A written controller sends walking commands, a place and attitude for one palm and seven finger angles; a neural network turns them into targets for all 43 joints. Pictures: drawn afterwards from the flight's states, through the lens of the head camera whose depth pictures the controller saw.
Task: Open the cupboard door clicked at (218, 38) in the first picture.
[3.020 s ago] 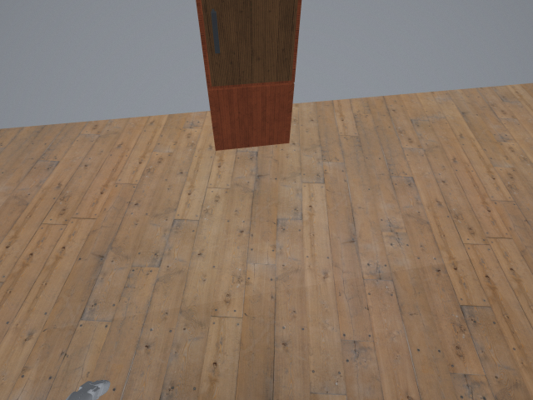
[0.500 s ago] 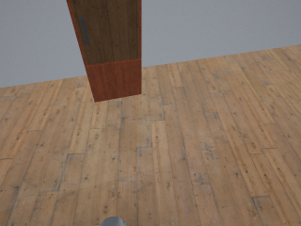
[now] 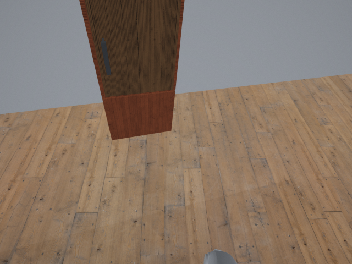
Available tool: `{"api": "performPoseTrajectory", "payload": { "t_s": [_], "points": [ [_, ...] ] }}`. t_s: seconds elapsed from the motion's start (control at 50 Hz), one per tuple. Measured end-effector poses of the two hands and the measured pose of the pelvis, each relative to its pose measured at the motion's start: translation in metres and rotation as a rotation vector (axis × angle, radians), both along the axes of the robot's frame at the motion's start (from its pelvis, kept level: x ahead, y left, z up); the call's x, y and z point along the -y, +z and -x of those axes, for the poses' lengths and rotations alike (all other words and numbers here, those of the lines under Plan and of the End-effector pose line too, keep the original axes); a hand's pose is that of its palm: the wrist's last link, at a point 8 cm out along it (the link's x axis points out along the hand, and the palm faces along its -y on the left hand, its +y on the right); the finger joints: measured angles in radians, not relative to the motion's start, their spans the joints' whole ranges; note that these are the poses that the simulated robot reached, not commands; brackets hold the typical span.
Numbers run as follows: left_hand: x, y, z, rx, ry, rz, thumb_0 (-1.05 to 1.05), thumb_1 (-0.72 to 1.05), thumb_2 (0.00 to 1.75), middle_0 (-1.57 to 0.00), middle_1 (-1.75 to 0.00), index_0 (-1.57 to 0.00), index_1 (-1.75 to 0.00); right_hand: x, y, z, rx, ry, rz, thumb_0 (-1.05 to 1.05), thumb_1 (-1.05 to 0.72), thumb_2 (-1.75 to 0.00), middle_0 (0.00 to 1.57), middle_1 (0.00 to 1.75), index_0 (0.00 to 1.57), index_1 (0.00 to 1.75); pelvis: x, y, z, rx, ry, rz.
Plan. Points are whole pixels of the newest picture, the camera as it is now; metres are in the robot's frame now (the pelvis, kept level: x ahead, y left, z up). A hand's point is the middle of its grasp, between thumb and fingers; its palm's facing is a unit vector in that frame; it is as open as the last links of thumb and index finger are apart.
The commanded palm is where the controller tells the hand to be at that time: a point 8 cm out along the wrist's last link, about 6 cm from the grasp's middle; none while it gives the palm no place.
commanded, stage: walk to a spot facing it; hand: left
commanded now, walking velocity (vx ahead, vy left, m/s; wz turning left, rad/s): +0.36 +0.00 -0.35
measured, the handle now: (105, 56) +0.98 +0.41 -0.09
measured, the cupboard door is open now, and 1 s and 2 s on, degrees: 0 0 0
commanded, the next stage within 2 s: turn to face it in 0.24 s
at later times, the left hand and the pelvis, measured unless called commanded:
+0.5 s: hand (141, 204) +0.31 +0.12 -0.18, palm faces -0.08 -0.97 -0.23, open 7.2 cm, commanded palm none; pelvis +0.22 -0.06 -0.01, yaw -5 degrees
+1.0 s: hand (116, 192) +0.34 +0.20 -0.18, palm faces +0.18 -0.95 -0.24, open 7.3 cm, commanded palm none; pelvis +0.30 -0.01 -0.01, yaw +8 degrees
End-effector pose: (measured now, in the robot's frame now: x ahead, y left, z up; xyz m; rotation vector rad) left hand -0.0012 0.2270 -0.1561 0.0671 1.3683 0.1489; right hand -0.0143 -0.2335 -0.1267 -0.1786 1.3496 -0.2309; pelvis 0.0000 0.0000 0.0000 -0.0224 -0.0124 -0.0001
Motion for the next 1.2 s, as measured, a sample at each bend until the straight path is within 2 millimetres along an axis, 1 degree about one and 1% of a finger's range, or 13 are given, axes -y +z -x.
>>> {"api": "performPoseTrajectory", "payload": {
  "t_s": [0.12, 0.22, 0.28, 0.34, 0.42, 0.52, 0.62, 0.74, 0.82, 0.92, 1.0, 1.1, 1.2],
  "points": [
    [0.006, 0.001, -0.098, 0.038, -0.090, -0.016, 0.00, 0.92, 0.90, -0.20, -0.30, -0.20, -0.30, -0.017, -0.008, 0.018, -0.152, -0.118, -0.062, 0.00, -0.92, -0.90, 0.20, 0.30, 0.20, 0.30, 0.007, -0.004, -0.054, 0.000, -0.047, -0.012],
    [0.029, -0.001, -0.198, 0.099, -0.195, -0.037, 0.01, 0.92, 0.90, -0.20, -0.30, -0.20, -0.30, -0.028, -0.020, 0.018, -0.267, -0.212, -0.130, 0.00, -0.91, -0.90, 0.20, 0.30, 0.20, 0.30, 0.023, -0.016, -0.106, -0.001, -0.085, -0.015],
    [0.046, -0.007, -0.255, 0.180, -0.228, -0.055, 0.00, 0.92, 0.90, -0.20, -0.30, -0.20, -0.30, -0.025, -0.033, 0.004, -0.331, -0.246, -0.170, 0.00, -0.91, -0.90, 0.20, 0.30, 0.20, 0.30, 0.041, -0.030, -0.142, 0.005, -0.100, -0.019],
    [0.059, -0.006, -0.287, 0.229, -0.215, -0.064, 0.00, 0.92, 0.90, -0.20, -0.30, -0.20, -0.30, -0.009, -0.041, -0.035, -0.314, -0.252, -0.176, 0.01, -0.91, -0.90, 0.20, 0.30, 0.21, 0.30, 0.052, -0.033, -0.167, 0.017, -0.117, -0.014],
    [0.067, 0.004, -0.299, 0.196, -0.199, -0.069, 0.00, 0.92, 0.90, -0.20, -0.30, -0.20, -0.30, 0.021, -0.040, -0.123, -0.146, -0.209, -0.130, 0.01, -0.91, -0.90, 0.20, 0.30, 0.20, 0.30, 0.058, -0.020, -0.195, 0.020, -0.118, -0.009],
    [0.057, 0.012, -0.310, 0.161, -0.169, -0.094, -0.01, 0.95, 0.90, -0.21, -0.30, -0.20, -0.30, 0.045, -0.030, -0.229, 0.038, -0.127, -0.077, 0.01, -0.92, -0.90, 0.20, 0.30, 0.20, 0.30, 0.056, -0.010, -0.226, 0.012, -0.075, -0.001],
    [0.045, 0.003, -0.315, 0.141, -0.085, -0.067, 0.00, 0.94, 0.90, -0.21, -0.30, -0.20, -0.30, 0.051, -0.022, -0.298, 0.078, -0.023, -0.036, 0.01, -0.94, -0.90, 0.20, 0.30, 0.20, 0.30, 0.045, -0.012, -0.257, 0.018, -0.016, 0.013],
    [0.019, -0.028, -0.312, 0.075, 0.026, -0.028, 0.00, 0.92, 0.90, -0.21, -0.30, -0.20, -0.30, 0.034, -0.022, -0.368, 0.112, 0.102, 0.015, 0.01, -0.93, -0.90, 0.20, 0.30, 0.20, 0.30, 0.021, -0.030, -0.288, 0.014, 0.054, 0.020],
    [0.001, -0.023, -0.314, 0.035, 0.046, -0.046, 0.00, 0.92, 0.90, -0.21, -0.30, -0.20, -0.30, 0.019, -0.016, -0.392, 0.127, 0.141, 0.015, 0.00, -0.92, -0.90, 0.20, 0.30, 0.20, 0.30, 0.011, -0.025, -0.293, 0.000, 0.072, 0.017],
    [-0.016, -0.004, -0.324, 0.060, 0.074, -0.084, 0.00, 0.91, 0.90, -0.20, -0.30, -0.20, -0.30, 0.004, -0.010, -0.406, 0.121, 0.176, -0.011, 0.00, -0.91, -0.90, 0.20, 0.30, 0.20, 0.30, 0.008, -0.013, -0.299, -0.021, 0.107, 0.016],
    [-0.022, 0.007, -0.330, 0.086, 0.095, -0.118, 0.00, 0.91, 0.90, -0.20, -0.30, -0.20, -0.30, 0.004, -0.009, -0.414, 0.123, 0.188, -0.024, 0.00, -0.92, -0.90, 0.20, 0.30, 0.21, 0.30, 0.011, -0.009, -0.303, -0.025, 0.135, 0.015],
    [-0.014, 0.016, -0.337, 0.118, 0.110, -0.147, 0.00, 0.91, 0.90, -0.20, -0.30, -0.20, -0.30, 0.016, -0.014, -0.418, 0.116, 0.201, -0.043, 0.00, -0.92, -0.90, 0.20, 0.30, 0.21, 0.30, 0.023, -0.008, -0.305, -0.023, 0.168, 0.006],
    [0.010, 0.022, -0.338, 0.155, 0.123, -0.169, 0.00, 0.91, 0.90, -0.20, -0.30, -0.20, -0.30, 0.037, -0.027, -0.416, 0.098, 0.213, -0.070, 0.00, -0.91, -0.90, 0.20, 0.30, 0.21, 0.30, 0.045, -0.013, -0.302, -0.021, 0.201, -0.017]
  ]
}}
